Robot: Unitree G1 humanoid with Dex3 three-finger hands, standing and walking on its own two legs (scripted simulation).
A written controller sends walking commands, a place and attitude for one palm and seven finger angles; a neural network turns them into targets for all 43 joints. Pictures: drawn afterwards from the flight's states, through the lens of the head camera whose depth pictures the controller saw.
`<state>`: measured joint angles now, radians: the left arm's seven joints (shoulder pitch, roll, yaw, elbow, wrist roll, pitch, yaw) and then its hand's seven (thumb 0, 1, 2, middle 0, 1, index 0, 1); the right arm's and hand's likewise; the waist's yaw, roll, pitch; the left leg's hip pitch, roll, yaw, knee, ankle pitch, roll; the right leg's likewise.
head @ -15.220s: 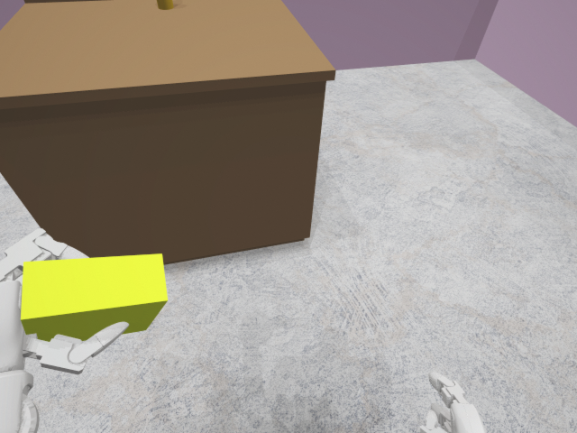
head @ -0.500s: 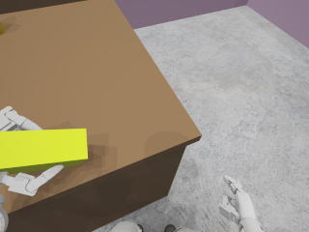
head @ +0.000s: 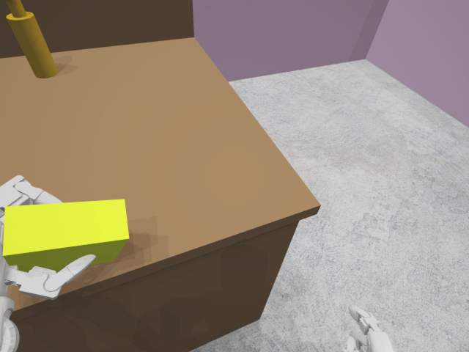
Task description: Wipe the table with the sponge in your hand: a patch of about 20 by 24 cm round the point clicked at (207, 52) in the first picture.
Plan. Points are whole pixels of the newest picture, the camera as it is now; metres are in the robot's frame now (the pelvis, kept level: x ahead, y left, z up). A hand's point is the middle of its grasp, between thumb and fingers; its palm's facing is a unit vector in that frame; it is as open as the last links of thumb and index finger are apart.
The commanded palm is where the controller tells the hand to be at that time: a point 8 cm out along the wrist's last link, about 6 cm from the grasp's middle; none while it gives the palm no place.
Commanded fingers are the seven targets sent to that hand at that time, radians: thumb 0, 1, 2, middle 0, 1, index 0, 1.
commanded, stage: come to a stop and stand still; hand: left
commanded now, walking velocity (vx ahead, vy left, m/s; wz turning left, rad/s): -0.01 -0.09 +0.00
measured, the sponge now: (86, 237) +0.22 +0.22 +0.14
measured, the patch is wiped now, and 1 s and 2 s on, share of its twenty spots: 0.05 0.05 0.05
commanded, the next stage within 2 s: look again from close up in 0.74 s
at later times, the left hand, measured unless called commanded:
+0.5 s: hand (81, 199) +0.27 +0.24 +0.16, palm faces +0.32 -0.86 -0.39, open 9.5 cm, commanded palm +0.20 +0.28 +0.18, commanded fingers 0.00 0.10 1.30 -1.20 -1.60 -1.20 -1.60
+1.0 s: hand (54, 204) +0.26 +0.27 +0.16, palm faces +0.38 -0.86 -0.33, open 9.5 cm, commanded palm +0.20 +0.30 +0.18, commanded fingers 0.00 0.10 1.30 -1.20 -1.60 -1.20 -1.60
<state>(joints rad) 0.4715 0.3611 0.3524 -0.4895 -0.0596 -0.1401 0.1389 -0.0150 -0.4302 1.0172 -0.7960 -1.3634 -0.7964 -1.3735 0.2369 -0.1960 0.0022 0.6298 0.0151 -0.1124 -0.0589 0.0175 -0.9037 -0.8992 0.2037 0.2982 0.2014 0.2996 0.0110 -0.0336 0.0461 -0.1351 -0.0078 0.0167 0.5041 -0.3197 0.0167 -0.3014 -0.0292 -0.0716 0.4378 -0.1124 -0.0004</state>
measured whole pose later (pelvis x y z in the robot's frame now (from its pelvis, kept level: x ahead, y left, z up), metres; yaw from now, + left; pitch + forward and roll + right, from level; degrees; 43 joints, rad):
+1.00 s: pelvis +0.03 +0.02 +0.00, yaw -1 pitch -3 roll -1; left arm 0.38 0.35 0.36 -0.47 -0.04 -0.22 0.10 -0.01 -0.43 1.02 -0.79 -1.38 -0.79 -1.39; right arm 0.17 -0.18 0.01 0.56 0.00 -0.13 -0.01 0.02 -0.90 -0.90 0.20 0.30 0.20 0.30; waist 0.04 -0.05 0.10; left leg -0.09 -0.02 0.04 0.51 -0.37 0.04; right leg -0.28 -0.02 -0.03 0.46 -0.14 0.02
